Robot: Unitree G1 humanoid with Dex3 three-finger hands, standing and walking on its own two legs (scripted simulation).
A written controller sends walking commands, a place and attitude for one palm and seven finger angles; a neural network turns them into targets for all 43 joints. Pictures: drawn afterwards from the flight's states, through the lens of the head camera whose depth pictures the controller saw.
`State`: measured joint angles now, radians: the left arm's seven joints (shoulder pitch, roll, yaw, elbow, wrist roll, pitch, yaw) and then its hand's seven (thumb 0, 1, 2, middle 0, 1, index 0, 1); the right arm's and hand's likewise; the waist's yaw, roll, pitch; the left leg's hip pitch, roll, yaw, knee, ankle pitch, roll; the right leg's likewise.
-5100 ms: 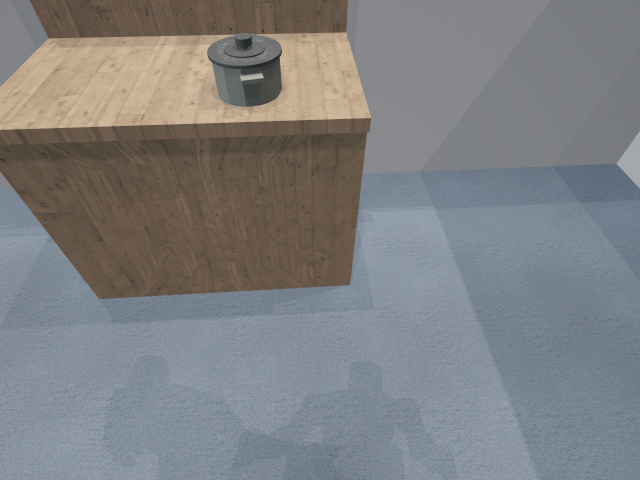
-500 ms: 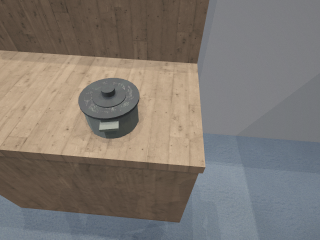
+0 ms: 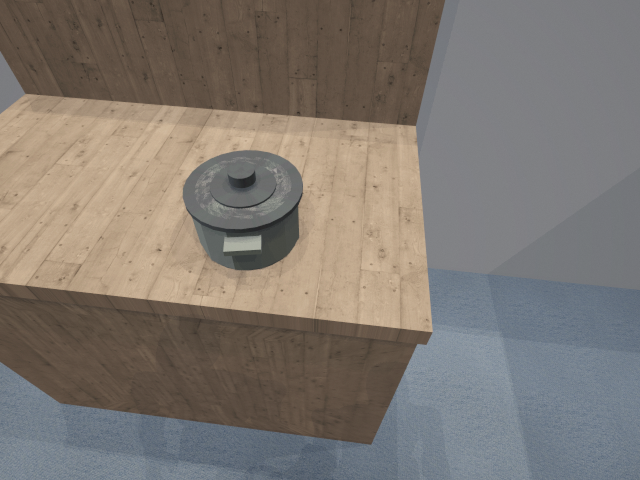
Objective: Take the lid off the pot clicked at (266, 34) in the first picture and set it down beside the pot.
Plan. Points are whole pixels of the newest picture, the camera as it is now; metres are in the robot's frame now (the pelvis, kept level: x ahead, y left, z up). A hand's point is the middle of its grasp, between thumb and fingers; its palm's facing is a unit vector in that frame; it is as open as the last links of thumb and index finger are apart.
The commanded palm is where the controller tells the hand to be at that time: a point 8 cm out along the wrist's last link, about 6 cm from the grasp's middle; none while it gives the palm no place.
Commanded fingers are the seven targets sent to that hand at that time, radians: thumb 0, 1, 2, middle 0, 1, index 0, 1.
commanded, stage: shuffle to correct the standing spot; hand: left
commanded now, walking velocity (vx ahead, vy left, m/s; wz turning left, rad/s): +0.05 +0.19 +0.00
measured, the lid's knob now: (241, 174) +0.50 +0.16 +0.11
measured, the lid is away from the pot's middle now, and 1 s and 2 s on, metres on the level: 0.00 0.00 0.00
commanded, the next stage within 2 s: come to a stop and stand still in 0.04 s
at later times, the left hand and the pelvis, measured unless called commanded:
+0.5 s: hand out of the picture +0.06 +0.22 -0.17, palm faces +0.01 -0.97 -0.23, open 7.3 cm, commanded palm none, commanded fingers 0.00 0.90 0.90 -0.20 -0.30 -0.20 -0.30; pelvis +0.02 +0.04 +0.00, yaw -1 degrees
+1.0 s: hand out of the picture +0.01 +0.18 -0.17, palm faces +0.04 -0.99 -0.16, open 7.4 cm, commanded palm none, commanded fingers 0.00 0.90 0.90 -0.20 -0.30 -0.20 -0.30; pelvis +0.03 +0.02 +0.01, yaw +0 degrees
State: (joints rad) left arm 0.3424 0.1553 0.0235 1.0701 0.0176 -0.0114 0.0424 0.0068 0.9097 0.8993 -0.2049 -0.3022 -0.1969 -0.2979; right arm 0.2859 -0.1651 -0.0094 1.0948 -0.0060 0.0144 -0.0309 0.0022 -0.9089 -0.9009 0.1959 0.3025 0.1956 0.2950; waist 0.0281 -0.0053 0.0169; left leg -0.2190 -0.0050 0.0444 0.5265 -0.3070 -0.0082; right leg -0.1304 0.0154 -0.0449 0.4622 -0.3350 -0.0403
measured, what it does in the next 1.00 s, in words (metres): steps on the spot: right foot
